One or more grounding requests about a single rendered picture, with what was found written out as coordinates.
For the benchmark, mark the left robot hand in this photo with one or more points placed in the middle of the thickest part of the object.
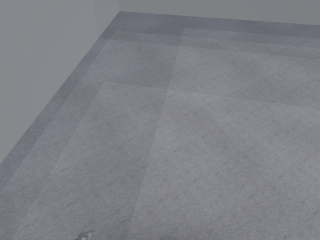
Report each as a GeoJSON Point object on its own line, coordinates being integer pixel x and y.
{"type": "Point", "coordinates": [88, 235]}

